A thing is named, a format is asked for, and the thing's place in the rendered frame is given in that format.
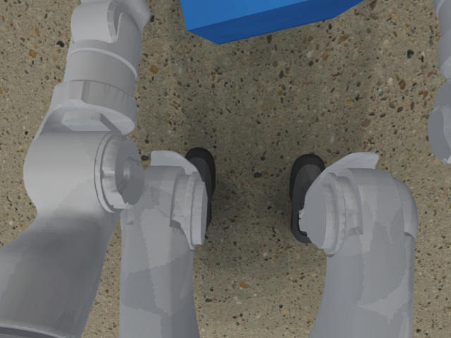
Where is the robot left shin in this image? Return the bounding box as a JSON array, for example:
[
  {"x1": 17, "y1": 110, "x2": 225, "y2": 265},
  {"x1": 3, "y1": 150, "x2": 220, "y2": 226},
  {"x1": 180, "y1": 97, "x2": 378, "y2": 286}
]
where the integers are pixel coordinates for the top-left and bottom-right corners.
[{"x1": 120, "y1": 151, "x2": 203, "y2": 230}]

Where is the right robot thigh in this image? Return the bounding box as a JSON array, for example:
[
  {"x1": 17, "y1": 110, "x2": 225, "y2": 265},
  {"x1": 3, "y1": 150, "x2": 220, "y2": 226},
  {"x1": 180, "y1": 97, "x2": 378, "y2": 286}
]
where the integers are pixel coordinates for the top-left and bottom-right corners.
[{"x1": 308, "y1": 168, "x2": 416, "y2": 338}]

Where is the robot left forearm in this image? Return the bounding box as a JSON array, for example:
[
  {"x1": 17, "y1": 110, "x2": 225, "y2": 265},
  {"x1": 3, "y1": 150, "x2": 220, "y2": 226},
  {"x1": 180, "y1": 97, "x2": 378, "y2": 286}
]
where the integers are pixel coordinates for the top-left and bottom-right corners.
[{"x1": 23, "y1": 0, "x2": 150, "y2": 194}]

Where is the right robot upper arm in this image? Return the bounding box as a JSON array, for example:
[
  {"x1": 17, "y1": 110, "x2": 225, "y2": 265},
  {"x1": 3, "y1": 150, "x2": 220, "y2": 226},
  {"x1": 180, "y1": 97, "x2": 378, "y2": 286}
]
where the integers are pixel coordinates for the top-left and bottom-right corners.
[{"x1": 427, "y1": 78, "x2": 451, "y2": 164}]

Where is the robot right forearm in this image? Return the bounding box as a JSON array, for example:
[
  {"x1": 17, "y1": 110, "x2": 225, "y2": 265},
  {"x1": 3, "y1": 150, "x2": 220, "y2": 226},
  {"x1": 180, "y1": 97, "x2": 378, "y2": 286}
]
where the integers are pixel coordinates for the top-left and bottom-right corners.
[{"x1": 433, "y1": 0, "x2": 451, "y2": 79}]

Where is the carton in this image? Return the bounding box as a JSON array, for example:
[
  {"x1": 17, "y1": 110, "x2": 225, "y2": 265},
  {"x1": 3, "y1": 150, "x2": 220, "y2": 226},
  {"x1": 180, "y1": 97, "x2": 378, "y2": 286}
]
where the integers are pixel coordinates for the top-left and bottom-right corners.
[{"x1": 180, "y1": 0, "x2": 364, "y2": 45}]

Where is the left robot upper arm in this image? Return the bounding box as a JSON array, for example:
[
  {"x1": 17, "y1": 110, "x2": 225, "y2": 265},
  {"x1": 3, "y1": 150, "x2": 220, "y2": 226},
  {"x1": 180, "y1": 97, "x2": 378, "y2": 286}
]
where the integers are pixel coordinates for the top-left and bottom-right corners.
[{"x1": 0, "y1": 131, "x2": 145, "y2": 338}]

